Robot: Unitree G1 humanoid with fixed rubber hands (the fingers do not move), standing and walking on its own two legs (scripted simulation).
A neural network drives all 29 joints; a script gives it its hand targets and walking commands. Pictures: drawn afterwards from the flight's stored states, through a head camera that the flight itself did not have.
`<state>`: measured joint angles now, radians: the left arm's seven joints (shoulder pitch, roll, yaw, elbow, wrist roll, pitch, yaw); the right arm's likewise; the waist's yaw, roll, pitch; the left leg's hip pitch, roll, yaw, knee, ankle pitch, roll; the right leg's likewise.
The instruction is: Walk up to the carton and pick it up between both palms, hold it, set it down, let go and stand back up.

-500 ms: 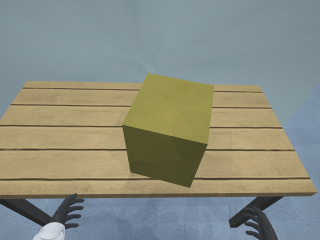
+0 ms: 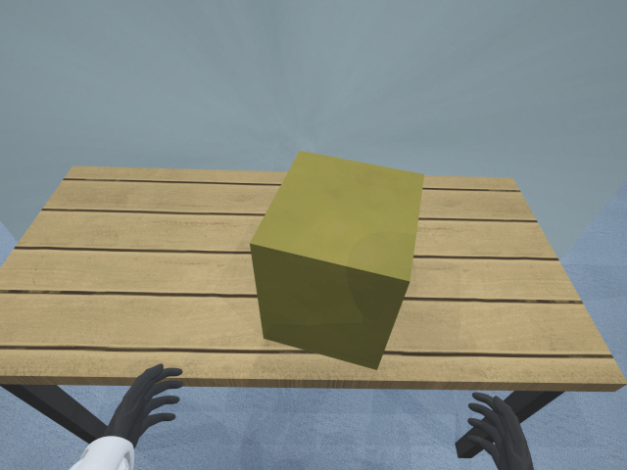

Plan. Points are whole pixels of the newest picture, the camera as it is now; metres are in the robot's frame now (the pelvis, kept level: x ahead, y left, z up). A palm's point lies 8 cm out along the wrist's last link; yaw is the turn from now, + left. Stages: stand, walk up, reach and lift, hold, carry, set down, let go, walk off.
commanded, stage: reach and lift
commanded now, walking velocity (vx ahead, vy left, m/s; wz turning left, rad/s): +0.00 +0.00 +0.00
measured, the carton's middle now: (338, 261) +0.43 -0.01 +0.00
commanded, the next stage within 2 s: none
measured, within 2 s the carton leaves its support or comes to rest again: neither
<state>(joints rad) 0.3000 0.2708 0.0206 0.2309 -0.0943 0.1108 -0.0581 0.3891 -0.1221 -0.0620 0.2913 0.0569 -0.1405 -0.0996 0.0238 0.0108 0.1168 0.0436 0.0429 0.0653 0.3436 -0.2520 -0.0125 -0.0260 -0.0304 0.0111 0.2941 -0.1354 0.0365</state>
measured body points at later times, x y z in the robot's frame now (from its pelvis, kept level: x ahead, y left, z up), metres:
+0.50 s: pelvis +0.00 +0.01 +0.00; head -0.02 +0.02 +0.45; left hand +0.18 +0.23 +0.00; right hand +0.17 -0.19 +0.00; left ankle -0.03 +0.12 -0.75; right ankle +0.03 -0.15 -0.75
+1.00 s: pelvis +0.02 +0.01 +0.00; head +0.01 +0.01 +0.45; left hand +0.25 +0.22 +0.04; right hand +0.23 -0.20 +0.04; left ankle -0.03 +0.12 -0.75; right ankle +0.03 -0.15 -0.75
